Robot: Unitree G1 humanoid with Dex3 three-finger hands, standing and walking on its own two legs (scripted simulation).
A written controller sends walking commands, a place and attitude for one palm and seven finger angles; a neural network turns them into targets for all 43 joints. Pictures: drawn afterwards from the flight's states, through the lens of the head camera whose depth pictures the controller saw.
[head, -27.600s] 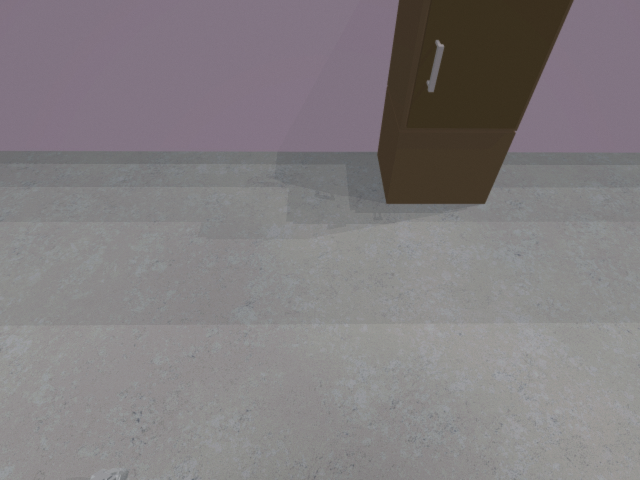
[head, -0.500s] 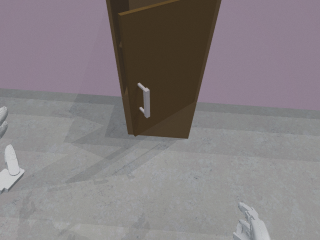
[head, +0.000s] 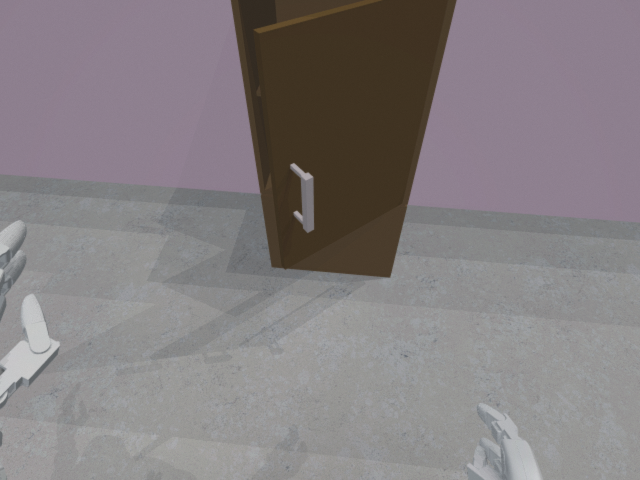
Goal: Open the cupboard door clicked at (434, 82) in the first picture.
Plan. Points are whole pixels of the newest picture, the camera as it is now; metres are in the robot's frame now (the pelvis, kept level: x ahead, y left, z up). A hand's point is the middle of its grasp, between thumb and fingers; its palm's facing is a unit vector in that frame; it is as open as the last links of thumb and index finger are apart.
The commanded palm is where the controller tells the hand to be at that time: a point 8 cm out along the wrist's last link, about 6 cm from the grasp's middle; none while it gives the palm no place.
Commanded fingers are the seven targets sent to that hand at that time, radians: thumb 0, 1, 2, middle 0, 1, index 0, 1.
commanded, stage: let the arm hang, fingers relaxed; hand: left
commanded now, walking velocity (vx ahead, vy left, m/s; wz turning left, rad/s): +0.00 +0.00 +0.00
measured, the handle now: (302, 199) +0.67 +0.09 -0.10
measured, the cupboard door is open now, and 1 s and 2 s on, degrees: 42 42 42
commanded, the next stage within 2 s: look to check the result in 1.10 s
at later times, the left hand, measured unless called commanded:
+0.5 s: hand out of the picture -0.01 +0.19 -0.17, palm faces +0.01 -0.97 -0.25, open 7.2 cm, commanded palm none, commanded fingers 0.00 0.90 0.90 -0.20 -0.30 -0.20 -0.30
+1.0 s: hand out of the picture +0.10 +0.20 -0.15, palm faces +0.01 -0.95 -0.31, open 7.4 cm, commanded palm none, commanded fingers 0.00 0.90 0.90 -0.20 -0.30 -0.20 -0.30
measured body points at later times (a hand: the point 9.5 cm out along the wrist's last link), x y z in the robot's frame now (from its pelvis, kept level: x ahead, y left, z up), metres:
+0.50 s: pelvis -0.01 -0.02 +0.00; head +0.02 -0.03 +0.45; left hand -0.01 +0.24 -0.15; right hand -0.02 -0.30 -0.15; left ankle -0.01 +0.09 -0.74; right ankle +0.04 -0.12 -0.74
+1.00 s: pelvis +0.01 -0.02 +0.00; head +0.02 -0.04 +0.45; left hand +0.10 +0.25 -0.12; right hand +0.08 -0.29 -0.15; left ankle -0.01 +0.10 -0.74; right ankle +0.04 -0.12 -0.74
